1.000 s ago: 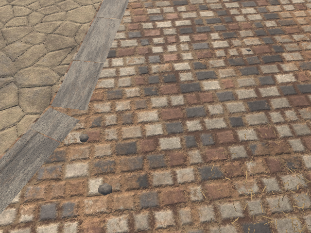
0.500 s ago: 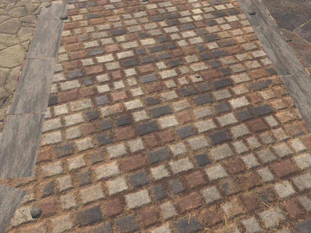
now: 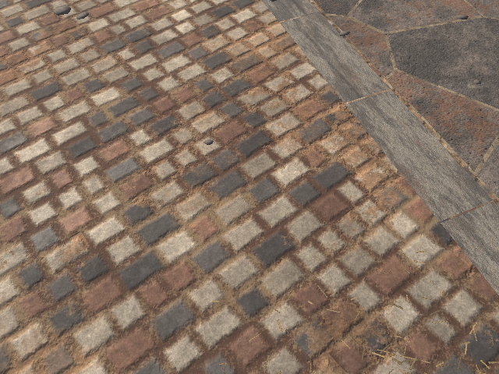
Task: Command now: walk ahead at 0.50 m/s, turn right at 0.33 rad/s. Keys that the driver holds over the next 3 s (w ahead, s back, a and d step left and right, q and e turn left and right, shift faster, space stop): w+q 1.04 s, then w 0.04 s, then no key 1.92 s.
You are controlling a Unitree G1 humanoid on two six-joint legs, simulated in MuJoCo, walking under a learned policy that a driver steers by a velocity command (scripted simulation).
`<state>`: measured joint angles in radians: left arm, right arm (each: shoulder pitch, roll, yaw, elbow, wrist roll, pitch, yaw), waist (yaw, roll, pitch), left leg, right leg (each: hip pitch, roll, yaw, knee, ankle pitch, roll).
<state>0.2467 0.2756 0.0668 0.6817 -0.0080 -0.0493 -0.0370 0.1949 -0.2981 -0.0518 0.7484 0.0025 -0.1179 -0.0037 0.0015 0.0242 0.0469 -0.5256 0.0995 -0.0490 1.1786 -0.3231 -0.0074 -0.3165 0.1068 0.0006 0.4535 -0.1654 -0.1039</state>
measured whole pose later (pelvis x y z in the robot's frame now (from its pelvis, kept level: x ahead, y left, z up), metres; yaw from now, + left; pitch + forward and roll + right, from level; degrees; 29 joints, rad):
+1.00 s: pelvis +0.58 +0.08 +0.00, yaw +27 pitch +2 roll -1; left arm 0.19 0.26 0.05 0.68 0.01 -0.10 -0.01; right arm 0.33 -0.31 -0.06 0.69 0.02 -0.02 -0.01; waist -0.01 0.04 0.00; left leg -0.44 -0.03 -0.10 1.19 -0.39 0.02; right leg -0.33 0.03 -0.02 0.49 -0.19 -0.02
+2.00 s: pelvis +0.78 +0.21 +0.00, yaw +34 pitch -1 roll +0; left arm 0.21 0.21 0.01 0.95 0.01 -0.02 0.03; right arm 0.19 -0.22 -0.05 0.90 -0.01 0.00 -0.02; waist 0.00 0.00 0.03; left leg -0.27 -0.01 -0.01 0.52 -0.23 0.00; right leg -0.20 -0.02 0.00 0.54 -0.32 0.01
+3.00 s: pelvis +0.79 +0.21 +0.00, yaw +35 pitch -1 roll +0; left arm 0.31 0.18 0.01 1.10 0.00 -0.01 0.04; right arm 0.20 -0.19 -0.02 1.14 0.00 0.01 -0.04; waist 0.00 0.00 0.04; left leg -0.25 0.01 -0.03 0.48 -0.22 -0.01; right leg -0.16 0.00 -0.01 0.48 -0.30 0.00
